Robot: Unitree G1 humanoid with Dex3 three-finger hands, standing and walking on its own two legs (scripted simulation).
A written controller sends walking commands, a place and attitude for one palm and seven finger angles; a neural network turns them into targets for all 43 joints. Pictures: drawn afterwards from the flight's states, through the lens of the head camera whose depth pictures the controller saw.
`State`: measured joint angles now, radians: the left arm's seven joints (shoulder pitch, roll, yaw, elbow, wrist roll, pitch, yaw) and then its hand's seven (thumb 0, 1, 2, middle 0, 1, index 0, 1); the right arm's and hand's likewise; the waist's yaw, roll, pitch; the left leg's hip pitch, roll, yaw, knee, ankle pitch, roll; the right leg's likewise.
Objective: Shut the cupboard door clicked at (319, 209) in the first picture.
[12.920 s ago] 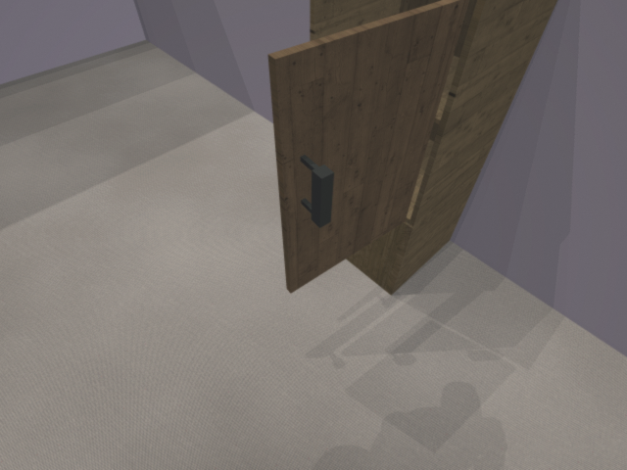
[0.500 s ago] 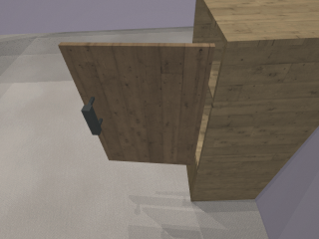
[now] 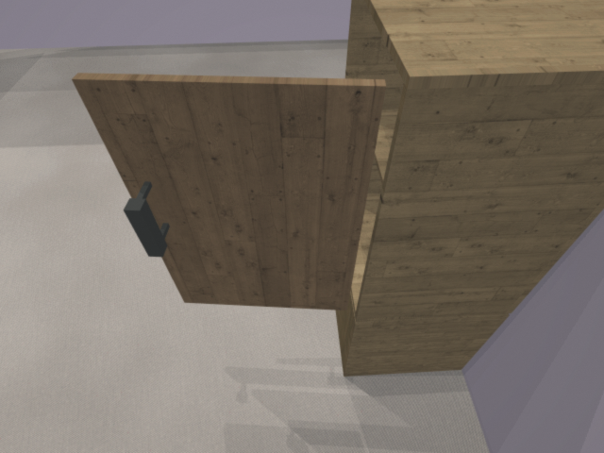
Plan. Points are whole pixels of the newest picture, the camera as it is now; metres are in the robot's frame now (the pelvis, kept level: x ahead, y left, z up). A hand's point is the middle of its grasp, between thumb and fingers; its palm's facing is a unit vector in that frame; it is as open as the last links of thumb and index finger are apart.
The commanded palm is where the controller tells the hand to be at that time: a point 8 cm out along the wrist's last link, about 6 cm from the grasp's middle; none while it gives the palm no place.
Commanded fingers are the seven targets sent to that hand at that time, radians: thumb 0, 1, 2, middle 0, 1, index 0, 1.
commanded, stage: look again from close up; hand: left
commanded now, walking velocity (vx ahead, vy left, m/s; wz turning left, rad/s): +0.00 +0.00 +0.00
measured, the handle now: (151, 219) +0.48 +0.29 +0.00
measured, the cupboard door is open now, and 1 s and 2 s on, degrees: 84 84 84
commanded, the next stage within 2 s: shuffle to correct the standing spot in 0.52 s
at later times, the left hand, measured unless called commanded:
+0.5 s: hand out of the picture +0.01 +0.18 -0.17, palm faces +0.02 -0.98 -0.21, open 7.4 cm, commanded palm none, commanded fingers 0.00 0.90 0.90 -0.20 -0.30 -0.20 -0.30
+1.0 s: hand out of the picture +0.02 +0.23 -0.18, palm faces +0.08 -0.97 -0.22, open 7.4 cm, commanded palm none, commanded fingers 0.00 0.90 0.90 -0.20 -0.30 -0.20 -0.30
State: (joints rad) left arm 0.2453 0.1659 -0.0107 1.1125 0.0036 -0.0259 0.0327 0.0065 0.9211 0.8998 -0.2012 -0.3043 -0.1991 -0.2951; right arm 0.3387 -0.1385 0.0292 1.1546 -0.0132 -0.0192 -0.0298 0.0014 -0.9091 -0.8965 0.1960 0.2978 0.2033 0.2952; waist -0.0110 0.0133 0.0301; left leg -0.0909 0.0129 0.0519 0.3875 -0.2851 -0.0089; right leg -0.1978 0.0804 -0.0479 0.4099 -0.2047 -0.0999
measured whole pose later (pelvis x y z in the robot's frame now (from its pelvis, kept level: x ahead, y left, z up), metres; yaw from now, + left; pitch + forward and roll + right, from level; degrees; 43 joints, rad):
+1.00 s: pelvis +0.00 +0.04 +0.00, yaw +1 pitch +1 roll +1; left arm 0.25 0.19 0.04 1.05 0.02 0.01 0.04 0.00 0.91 0.90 -0.20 -0.30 -0.20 -0.30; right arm 0.34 -0.15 0.00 1.09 -0.02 0.01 -0.02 0.00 -0.91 -0.90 0.20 0.30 0.20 0.30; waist 0.02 -0.03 0.02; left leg -0.14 -0.04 0.07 0.44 -0.32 0.04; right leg -0.26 0.02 -0.04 0.50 -0.25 -0.05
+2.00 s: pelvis -0.01 +0.05 +0.00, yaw -1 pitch -1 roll +0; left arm 0.31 0.14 -0.03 1.10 0.01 -0.01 0.03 0.00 0.91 0.90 -0.20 -0.30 -0.20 -0.29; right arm 0.32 -0.16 0.04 1.10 -0.01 -0.02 -0.02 0.00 -0.92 -0.90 0.20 0.30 0.20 0.30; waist 0.00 0.02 0.04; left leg -0.11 -0.04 0.10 0.42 -0.30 0.06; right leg -0.22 0.02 -0.02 0.48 -0.24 -0.04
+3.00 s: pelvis -0.04 +0.02 -0.05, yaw +2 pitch +9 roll +2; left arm 0.32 0.15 0.12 0.20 -0.23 -0.55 -0.22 0.01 0.92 0.90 -0.29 -0.41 -0.29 -0.40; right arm 0.23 -0.27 -0.06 0.66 0.00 -0.30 0.00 0.01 -0.91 -0.90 0.20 0.30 0.20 0.30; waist -0.03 -0.03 -0.13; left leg -0.58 -0.03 0.06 0.88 -0.46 0.03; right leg -0.67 -0.01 -0.07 0.91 -0.40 -0.07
